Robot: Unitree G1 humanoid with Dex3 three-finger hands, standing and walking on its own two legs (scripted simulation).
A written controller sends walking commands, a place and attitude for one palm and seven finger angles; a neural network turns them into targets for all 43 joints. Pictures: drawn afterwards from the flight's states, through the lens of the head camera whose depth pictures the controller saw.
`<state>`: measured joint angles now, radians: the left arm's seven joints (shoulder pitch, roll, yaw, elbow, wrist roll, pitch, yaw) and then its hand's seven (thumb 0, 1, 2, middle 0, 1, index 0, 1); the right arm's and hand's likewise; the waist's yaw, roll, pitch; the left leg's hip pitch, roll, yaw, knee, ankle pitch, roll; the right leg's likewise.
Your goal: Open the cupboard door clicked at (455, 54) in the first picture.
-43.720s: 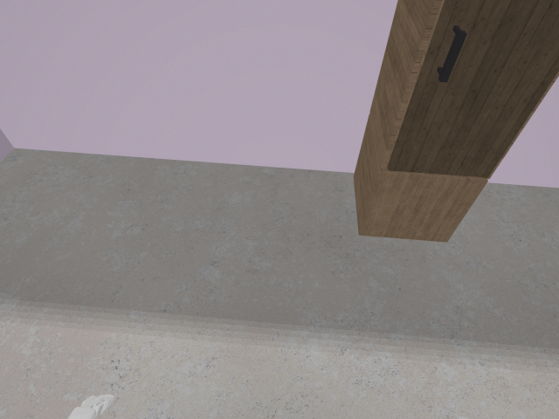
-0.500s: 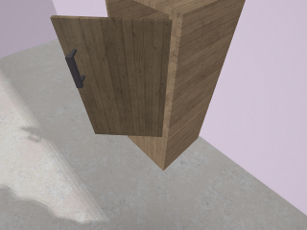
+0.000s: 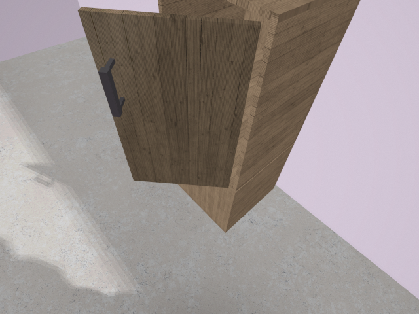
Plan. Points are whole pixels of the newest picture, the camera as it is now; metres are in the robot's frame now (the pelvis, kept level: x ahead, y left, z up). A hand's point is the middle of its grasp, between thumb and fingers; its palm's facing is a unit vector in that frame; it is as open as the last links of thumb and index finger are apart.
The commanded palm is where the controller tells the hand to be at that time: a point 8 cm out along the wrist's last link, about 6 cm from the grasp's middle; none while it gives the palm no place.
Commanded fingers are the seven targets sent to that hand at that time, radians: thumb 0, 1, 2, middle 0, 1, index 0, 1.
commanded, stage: shuffle to correct the standing spot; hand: left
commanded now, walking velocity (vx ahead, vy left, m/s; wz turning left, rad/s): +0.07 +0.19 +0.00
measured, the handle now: (114, 88) +0.55 +0.28 +0.10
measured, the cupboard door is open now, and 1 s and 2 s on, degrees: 43 43 43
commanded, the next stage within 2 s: come to a stop and stand still in 0.40 s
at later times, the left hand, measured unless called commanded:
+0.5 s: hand out of the picture +0.04 +0.23 -0.15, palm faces +0.08 -0.96 -0.26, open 7.3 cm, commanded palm none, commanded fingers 0.00 0.90 0.90 -0.20 -0.30 -0.20 -0.30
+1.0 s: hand out of the picture +0.08 +0.27 -0.16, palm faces +0.03 -0.98 -0.20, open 7.4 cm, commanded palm none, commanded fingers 0.00 0.90 0.90 -0.20 -0.30 -0.20 -0.30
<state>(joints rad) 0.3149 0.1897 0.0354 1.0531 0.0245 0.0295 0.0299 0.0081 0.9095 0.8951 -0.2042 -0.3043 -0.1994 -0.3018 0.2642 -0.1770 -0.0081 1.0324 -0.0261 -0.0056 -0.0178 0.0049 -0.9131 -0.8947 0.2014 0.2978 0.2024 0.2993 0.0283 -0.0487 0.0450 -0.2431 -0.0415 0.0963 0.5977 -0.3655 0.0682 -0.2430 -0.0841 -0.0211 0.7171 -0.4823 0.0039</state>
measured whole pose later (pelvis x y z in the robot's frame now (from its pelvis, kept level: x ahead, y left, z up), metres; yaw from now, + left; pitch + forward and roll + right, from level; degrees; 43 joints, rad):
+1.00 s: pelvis +0.02 +0.09 +0.01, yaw +1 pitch +1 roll +1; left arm 0.24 0.18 0.04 0.97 0.02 0.04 0.00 0.01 0.92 0.90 -0.20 -0.30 -0.20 -0.30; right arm 0.25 -0.18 -0.04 1.02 -0.04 0.02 -0.03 0.00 -0.92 -0.89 0.21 0.30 0.21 0.30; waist -0.03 -0.01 0.02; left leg -0.34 0.05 0.10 0.49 -0.17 -0.01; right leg -0.25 -0.02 -0.05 0.58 -0.36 -0.01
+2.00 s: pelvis +0.00 +0.10 +0.01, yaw +2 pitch -2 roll +0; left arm 0.26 0.20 0.00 1.01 0.02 -0.01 0.04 0.01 0.91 0.90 -0.20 -0.30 -0.20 -0.30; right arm 0.20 -0.18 -0.01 1.03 -0.02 -0.01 -0.02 0.00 -0.91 -0.89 0.20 0.30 0.20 0.30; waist 0.01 0.00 0.01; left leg -0.23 0.00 0.08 0.51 -0.24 0.04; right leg -0.18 -0.01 -0.07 0.50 -0.27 -0.01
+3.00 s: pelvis +0.01 +0.10 -0.03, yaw +5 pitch +9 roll -2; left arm 0.37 0.33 0.33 -0.04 -0.37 -0.24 -0.35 0.01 0.08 0.54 -0.26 -0.84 -0.26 -0.83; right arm 0.30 -0.22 0.04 0.54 0.04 -0.22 -0.07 0.01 -0.90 -0.89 0.21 0.30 0.21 0.30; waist 0.00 0.03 -0.11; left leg -0.67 0.00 0.01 0.93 -0.42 0.04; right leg -0.58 0.03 -0.06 0.88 -0.46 -0.02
